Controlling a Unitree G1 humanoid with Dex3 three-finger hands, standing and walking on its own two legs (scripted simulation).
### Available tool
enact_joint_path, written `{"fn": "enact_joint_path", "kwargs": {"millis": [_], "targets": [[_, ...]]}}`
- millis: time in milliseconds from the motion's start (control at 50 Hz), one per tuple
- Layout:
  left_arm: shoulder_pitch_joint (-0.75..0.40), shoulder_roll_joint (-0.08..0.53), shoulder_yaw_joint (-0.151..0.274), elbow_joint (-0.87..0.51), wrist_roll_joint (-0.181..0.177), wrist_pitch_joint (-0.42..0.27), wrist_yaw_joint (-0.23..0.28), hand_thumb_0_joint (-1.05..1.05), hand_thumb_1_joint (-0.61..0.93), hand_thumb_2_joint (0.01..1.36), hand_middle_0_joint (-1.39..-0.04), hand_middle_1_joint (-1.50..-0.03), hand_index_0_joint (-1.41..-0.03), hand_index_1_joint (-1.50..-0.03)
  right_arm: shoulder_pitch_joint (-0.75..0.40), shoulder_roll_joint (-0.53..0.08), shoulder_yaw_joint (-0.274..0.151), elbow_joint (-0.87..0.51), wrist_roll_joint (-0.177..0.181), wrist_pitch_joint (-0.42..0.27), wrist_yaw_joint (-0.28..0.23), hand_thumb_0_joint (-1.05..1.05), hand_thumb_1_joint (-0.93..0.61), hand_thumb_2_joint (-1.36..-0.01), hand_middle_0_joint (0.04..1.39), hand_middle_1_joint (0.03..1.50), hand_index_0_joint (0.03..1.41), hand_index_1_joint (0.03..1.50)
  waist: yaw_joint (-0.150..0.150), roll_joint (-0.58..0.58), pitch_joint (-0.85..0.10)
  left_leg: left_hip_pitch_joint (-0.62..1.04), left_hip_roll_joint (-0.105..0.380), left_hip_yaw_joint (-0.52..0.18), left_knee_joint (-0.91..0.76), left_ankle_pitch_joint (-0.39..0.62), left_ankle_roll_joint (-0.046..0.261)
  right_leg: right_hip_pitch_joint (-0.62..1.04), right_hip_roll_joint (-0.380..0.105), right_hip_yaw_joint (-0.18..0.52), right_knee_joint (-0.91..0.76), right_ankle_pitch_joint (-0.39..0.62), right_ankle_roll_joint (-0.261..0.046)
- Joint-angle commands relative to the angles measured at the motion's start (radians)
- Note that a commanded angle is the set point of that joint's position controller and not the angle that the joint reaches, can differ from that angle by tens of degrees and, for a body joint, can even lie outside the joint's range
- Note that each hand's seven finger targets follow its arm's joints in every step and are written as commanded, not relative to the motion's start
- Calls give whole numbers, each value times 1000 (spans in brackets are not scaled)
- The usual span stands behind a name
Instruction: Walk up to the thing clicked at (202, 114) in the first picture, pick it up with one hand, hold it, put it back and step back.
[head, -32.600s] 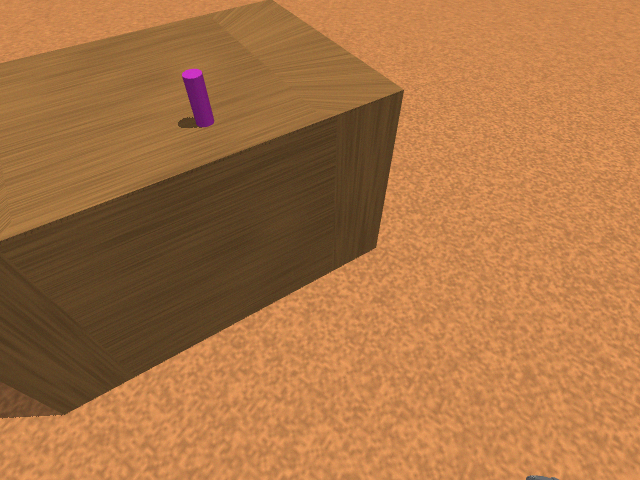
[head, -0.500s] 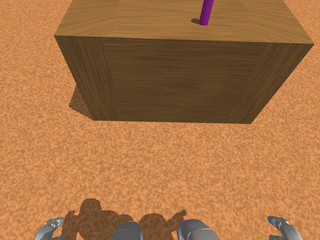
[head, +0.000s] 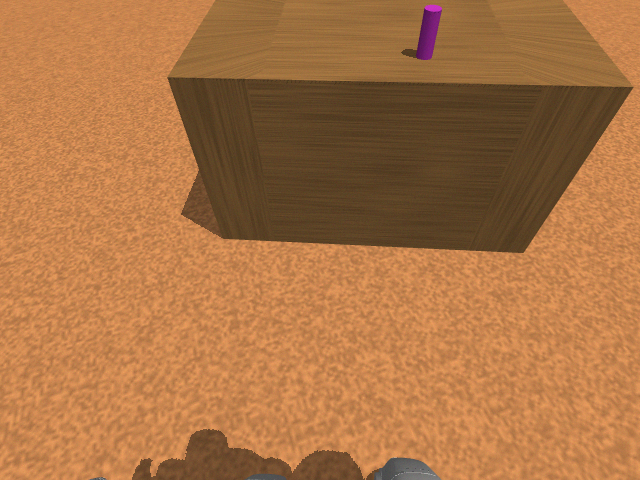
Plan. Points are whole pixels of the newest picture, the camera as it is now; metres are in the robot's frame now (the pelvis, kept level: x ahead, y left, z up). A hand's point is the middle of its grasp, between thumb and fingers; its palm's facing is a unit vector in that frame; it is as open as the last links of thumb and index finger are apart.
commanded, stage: step back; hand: right
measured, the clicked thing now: (428, 33) +1.15 -0.24 +0.01
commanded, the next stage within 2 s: stand in 0.80 s
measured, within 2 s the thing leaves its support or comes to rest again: neither
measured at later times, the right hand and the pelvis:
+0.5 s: hand out of the picture +0.12 -0.27 -0.15, palm faces -0.08 +0.92 -0.38, open 7.4 cm; pelvis +0.05 +0.00 +0.00, yaw +1 degrees
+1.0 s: hand (498, 436) +0.19 -0.22 -0.13, palm faces -0.03 +0.94 -0.33, open 7.4 cm; pelvis +0.07 +0.02 +0.02, yaw +0 degrees
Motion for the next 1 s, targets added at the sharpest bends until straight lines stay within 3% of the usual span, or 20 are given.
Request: {"fn": "enact_joint_path", "kwargs": {"millis": [0,40,80,140,160,180,200,220,240,300,400,480,500,520,540,560,620,660,760,980], "targets": [[-75,212,43,-61,-17,-37,-8,0,900,900,-200,-300,-200,-300,-123,-293,-73,-93,-3,-42,-19,0,-900,-900,200,300,200,300,-23,135,70,-112,311,-388,-383,-427,201,-95,-7,36,73,-56,-7],[-43,175,35,-40,-18,-46,-18,0,900,900,-200,-300,-200,-300,-106,-237,-55,-91,0,-53,-23,0,-900,-900,200,300,200,300,-22,173,45,-61,227,-260,-341,-249,141,-75,17,-7,-2,50,-8],[-32,167,39,-24,-17,-45,-24,0,900,900,-200,-300,-200,-300,-95,-275,-70,-80,-1,-48,-18,0,-900,-900,200,300,200,300,-39,217,28,-124,224,-242,-337,-284,141,55,44,-49,-91,45,6],[69,155,44,23,-7,-56,-10,0,900,900,-200,-300,-200,-300,-137,-228,-56,-96,8,-21,-15,0,-900,-900,200,300,200,300,25,167,-13,-230,170,-138,-167,-345,99,286,89,-74,-298,140,-2],[103,175,54,34,0,-62,-2,0,900,900,-200,-300,-200,-300,-105,-190,-46,-94,9,-15,-19,0,-900,-900,200,300,200,300,40,86,-24,-298,131,-104,-31,-334,77,372,68,4,-361,94,-10],[148,241,74,35,16,-71,9,0,900,900,-200,-300,-200,-300,-86,-124,-27,-110,15,-17,-21,0,-900,-900,200,300,200,300,56,-110,-35,-411,13,-46,230,-277,32,404,-121,347,-522,-160,-61],[83,307,89,4,15,-77,11,0,900,900,-200,-300,-200,-300,-80,-149,-36,-105,7,-15,-30,0,-900,-900,200,300,200,300,46,-117,1,-438,-10,-78,355,-248,15,272,-304,597,-644,-423,-136],[-10,328,90,-27,14,-76,9,0,900,900,-200,-300,-200,-300,-64,-226,-60,-84,4,-17,-36,0,-900,-900,200,300,200,300,20,-66,69,-368,46,-139,381,-227,10,109,-365,656,-660,-505,-215],[-46,304,86,-39,9,-80,11,0,900,900,-200,-300,-200,-300,-45,-252,-64,-73,11,-26,-31,0,-900,-900,200,300,200,300,-2,-42,101,-353,85,-149,383,-182,12,85,-351,607,-626,-412,-241],[-36,226,61,-24,-3,-92,10,0,900,900,-200,-300,-200,-300,-20,-212,-56,-42,17,-32,-22,0,-900,-900,200,300,200,300,-16,-17,38,-280,77,-139,331,-78,5,126,-215,321,-545,-56,-154],[-80,221,45,-34,-9,-82,6,0,900,900,-200,-300,-200,-300,-25,-178,-46,-35,12,-35,-21,0,-900,-900,200,300,200,300,-23,-117,-24,-108,86,7,90,-59,-13,83,-185,149,-434,286,-147],[-53,175,14,-30,-28,-55,7,0,900,900,-200,-300,-200,-300,-12,-179,-48,-3,15,-52,-41,0,-900,-900,200,300,200,300,-42,-54,-104,84,62,28,-138,276,19,94,-92,32,-175,612,-66],[-38,150,6,-34,-34,-50,8,0,900,900,-200,-300,-200,-300,-14,-217,-53,-8,10,-56,-48,0,-900,-900,200,300,200,300,-36,31,-146,110,157,-79,-138,404,51,75,-52,12,-107,553,-36],[-23,132,-1,-33,-44,-41,9,0,900,900,-200,-300,-200,-300,-60,-252,-52,-26,13,-60,-51,0,-900,-900,200,300,200,300,-11,112,-167,98,279,-240,-178,425,112,46,20,-12,-55,374,0],[-23,149,4,-9,-48,-27,13,0,900,900,-200,-300,-200,-300,-100,-291,-51,-31,24,-55,-49,0,-900,-900,200,300,200,300,-9,138,-171,1,340,-281,-177,376,196,127,40,-24,-74,139,5],[-29,152,3,6,-38,-25,16,0,900,900,-200,-300,-200,-300,-145,-290,-52,-30,22,-50,-47,0,-900,-900,200,300,200,300,1,162,-146,-70,342,-268,-179,354,190,184,31,-18,-120,54,-3],[-24,178,10,27,-31,-37,13,0,900,900,-200,-300,-200,-300,-169,-238,-29,-22,27,-45,-48,0,-900,-900,200,300,200,300,6,146,-163,-48,214,-104,-93,410,75,233,-19,34,-248,354,-20],[-49,196,16,32,-33,-39,15,0,900,900,-200,-300,-200,-300,-167,-214,-23,-11,32,-47,-49,0,-900,-900,200,300,200,300,-12,115,-174,-50,173,-61,-64,428,45,256,-47,71,-261,484,-30],[-107,170,0,47,-33,-34,15,0,900,900,-200,-300,-200,-300,-207,-223,-24,24,31,-48,-47,0,-900,-900,200,300,200,300,-17,100,-163,26,206,-81,-130,446,65,210,-29,39,-269,451,-16],[-173,155,-26,125,-34,-45,-1,0,900,900,-200,-300,-200,-300,-234,-196,-3,60,39,-60,-30,0,-900,-900,200,300,200,300,-39,36,-111,119,179,-61,-241,358,16,233,-62,62,-458,398,0]]}}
